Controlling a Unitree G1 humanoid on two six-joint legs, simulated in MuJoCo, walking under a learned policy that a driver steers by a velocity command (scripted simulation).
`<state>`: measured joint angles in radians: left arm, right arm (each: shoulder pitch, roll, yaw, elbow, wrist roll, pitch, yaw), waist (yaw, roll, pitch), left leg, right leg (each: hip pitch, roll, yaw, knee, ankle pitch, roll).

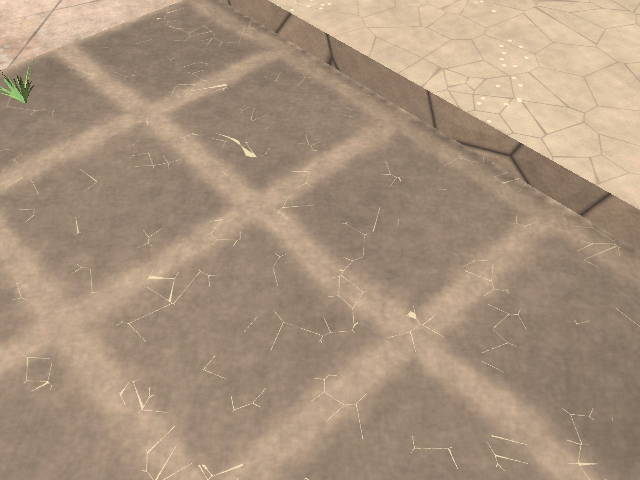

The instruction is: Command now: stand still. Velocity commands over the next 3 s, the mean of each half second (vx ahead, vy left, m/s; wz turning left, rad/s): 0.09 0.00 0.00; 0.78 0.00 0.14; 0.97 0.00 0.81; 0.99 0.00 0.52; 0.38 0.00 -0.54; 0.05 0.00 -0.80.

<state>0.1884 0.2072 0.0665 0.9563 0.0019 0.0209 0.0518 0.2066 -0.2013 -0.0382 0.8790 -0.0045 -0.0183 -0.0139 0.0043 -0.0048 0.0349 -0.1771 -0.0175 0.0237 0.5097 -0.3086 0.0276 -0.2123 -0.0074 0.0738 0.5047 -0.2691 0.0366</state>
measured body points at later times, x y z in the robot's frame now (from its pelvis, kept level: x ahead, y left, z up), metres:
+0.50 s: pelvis +0.02 -0.01 +0.01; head +0.02 -0.01 +0.46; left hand +0.07 +0.25 -0.13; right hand +0.03 -0.27 -0.14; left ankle -0.02 +0.10 -0.74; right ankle -0.01 -0.14 -0.68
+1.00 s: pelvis +0.24 -0.08 +0.00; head +0.26 -0.09 +0.45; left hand +0.14 +0.15 -0.14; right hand +0.44 -0.30 -0.12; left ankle +0.41 +0.06 -0.66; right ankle +0.10 -0.17 -0.74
